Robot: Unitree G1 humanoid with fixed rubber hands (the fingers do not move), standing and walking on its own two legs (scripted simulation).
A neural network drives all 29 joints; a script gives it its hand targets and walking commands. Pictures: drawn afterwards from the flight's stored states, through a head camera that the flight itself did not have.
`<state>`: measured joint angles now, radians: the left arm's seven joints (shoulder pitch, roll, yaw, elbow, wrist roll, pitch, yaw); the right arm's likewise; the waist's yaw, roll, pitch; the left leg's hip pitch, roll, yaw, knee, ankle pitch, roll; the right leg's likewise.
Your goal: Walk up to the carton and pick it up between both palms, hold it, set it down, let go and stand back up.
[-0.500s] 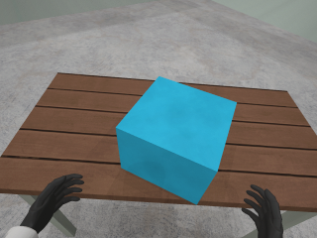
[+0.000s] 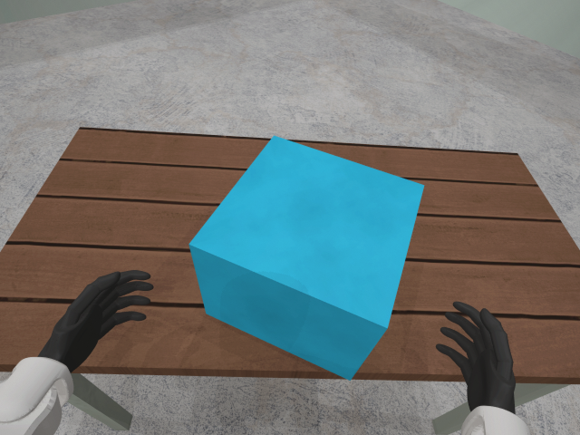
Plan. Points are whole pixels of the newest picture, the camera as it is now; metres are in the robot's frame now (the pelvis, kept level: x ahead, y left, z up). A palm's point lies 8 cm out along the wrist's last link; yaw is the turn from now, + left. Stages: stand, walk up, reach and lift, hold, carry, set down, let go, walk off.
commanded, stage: reach and lift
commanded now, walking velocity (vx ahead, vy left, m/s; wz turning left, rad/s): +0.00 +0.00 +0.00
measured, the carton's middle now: (310, 252) +0.38 -0.01 +0.03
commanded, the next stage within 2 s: none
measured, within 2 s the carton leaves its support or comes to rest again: neither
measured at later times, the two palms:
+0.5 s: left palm (107, 265) +0.29 +0.24 +0.11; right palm (503, 359) +0.20 -0.20 +0.11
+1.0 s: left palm (143, 196) +0.36 +0.21 +0.15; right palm (512, 299) +0.26 -0.22 +0.13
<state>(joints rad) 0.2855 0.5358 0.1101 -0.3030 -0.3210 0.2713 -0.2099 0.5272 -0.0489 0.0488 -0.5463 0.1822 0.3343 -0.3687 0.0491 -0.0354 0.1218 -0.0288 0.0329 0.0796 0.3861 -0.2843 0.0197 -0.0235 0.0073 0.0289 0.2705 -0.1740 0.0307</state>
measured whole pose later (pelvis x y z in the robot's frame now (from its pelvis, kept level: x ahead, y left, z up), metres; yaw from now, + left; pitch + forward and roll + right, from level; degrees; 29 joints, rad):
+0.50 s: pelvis -0.02 +0.00 +0.00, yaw +0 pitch -5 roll -1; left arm -0.09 0.50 0.13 -0.11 -0.29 0.45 -0.22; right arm 0.22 -0.12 0.01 -0.44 0.24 0.45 -0.37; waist -0.04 -0.05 0.11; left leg -0.03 0.02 0.08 0.37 -0.25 0.03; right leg -0.04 0.00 0.04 0.26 -0.15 0.04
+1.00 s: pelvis -0.03 +0.01 +0.00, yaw +0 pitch -2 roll -2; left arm -0.47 0.52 0.08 0.17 -0.27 0.52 -0.18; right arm -0.19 -0.17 -0.06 -0.13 0.31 0.48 -0.32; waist -0.13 -0.04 0.08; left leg -0.12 0.01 0.08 0.39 -0.24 0.04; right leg -0.10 -0.01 0.03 0.26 -0.12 0.05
